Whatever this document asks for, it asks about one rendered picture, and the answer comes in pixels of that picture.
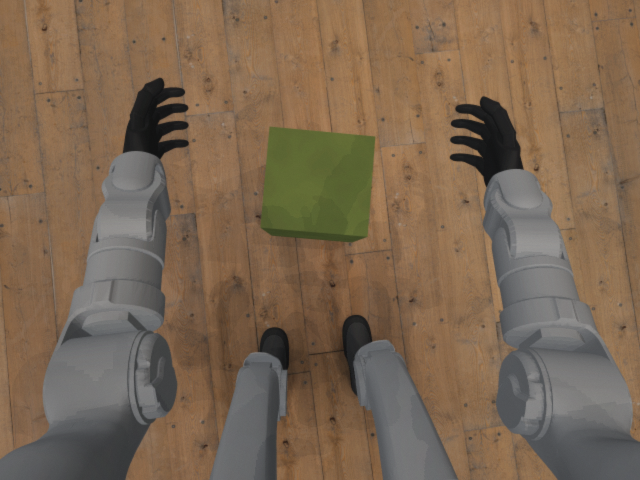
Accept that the right robot hand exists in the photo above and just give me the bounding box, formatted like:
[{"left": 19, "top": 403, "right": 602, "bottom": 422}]
[{"left": 450, "top": 96, "right": 524, "bottom": 187}]

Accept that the left robot upper arm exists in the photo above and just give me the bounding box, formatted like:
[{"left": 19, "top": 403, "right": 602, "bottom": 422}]
[{"left": 0, "top": 330, "right": 177, "bottom": 480}]

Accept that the carton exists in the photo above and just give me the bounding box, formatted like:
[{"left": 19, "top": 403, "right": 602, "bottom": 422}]
[{"left": 260, "top": 127, "right": 375, "bottom": 242}]

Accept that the left robot foot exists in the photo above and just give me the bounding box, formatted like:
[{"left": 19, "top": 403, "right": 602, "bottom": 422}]
[{"left": 260, "top": 327, "right": 289, "bottom": 370}]

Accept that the right robot upper arm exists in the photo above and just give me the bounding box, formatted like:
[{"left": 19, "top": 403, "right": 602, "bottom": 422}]
[{"left": 496, "top": 347, "right": 640, "bottom": 480}]

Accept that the robot left forearm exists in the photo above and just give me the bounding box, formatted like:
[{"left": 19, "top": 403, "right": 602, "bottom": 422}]
[{"left": 43, "top": 151, "right": 171, "bottom": 423}]

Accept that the left robot hand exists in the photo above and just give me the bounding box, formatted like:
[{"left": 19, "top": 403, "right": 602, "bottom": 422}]
[{"left": 123, "top": 78, "right": 189, "bottom": 159}]

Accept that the robot right forearm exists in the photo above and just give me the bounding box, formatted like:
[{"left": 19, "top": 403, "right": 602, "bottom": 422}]
[{"left": 483, "top": 169, "right": 633, "bottom": 430}]

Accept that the robot right thigh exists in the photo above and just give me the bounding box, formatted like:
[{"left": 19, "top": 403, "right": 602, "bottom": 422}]
[{"left": 353, "top": 349, "right": 458, "bottom": 480}]

